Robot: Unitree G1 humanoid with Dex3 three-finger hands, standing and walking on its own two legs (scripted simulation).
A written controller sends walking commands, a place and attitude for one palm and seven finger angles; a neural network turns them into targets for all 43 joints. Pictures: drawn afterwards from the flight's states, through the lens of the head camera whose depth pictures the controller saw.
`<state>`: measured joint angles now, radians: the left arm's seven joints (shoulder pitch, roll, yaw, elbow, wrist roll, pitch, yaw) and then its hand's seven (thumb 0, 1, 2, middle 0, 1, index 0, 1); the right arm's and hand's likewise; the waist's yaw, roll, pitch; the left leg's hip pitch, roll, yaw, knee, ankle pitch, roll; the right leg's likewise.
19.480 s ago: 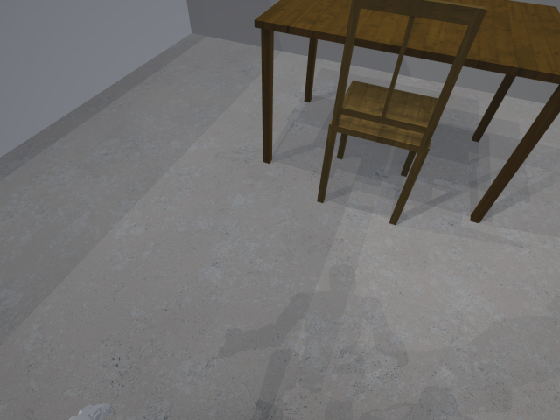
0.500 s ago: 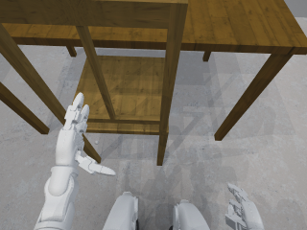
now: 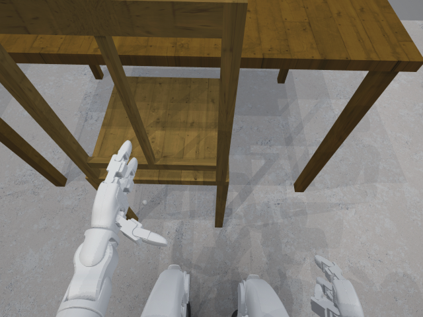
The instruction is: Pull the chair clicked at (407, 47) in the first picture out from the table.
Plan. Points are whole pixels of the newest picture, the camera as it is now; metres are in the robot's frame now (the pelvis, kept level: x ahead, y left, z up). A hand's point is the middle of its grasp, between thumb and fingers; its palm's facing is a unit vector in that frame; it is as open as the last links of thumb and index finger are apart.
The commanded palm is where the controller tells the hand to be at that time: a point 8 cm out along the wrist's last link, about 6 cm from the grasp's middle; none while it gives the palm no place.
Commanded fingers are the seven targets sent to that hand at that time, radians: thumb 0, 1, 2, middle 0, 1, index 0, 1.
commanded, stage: aim the fingers beside a spindle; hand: left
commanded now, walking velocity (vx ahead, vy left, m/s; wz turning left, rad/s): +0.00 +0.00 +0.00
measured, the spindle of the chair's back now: (134, 115) +0.47 +0.17 +0.07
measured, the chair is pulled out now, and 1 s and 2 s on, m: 0.00 0.00 0.00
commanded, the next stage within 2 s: push the fingers through the gap in 1.34 s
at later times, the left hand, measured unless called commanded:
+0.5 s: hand (131, 186) +0.33 +0.16 +0.05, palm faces +0.06 -0.99 -0.09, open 16.9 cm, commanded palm +0.30 +0.20 +0.03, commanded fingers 0.00 -0.50 0.30 -0.06 -0.08 -0.06 -0.08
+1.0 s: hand (139, 204) +0.31 +0.15 +0.01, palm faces -0.03 -1.00 -0.01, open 16.9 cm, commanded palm +0.29 +0.20 +0.03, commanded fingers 0.00 -0.50 0.30 -0.06 -0.08 -0.06 -0.08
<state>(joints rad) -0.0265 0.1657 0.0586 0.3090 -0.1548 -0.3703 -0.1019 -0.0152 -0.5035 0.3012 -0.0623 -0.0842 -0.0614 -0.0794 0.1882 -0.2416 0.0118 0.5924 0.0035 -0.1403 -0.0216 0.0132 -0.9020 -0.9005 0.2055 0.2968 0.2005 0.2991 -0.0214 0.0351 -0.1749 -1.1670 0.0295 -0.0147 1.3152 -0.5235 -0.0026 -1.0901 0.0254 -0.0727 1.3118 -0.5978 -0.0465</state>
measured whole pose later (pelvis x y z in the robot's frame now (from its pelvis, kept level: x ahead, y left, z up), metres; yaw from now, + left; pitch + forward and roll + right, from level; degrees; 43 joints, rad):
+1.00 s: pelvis +0.00 +0.00 +0.00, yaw +0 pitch +21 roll -1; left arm -0.02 0.18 0.08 0.35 -0.19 -0.35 -0.15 -0.01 -0.50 0.30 -0.06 -0.08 -0.06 -0.08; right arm 0.20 -0.25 0.01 0.59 0.02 -0.14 -0.02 0.01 -0.90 -0.90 0.20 0.30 0.20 0.30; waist -0.01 0.04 -0.18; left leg -1.16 0.03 -0.01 1.30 -0.52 0.00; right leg -1.08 0.03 -0.07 1.30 -0.60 -0.04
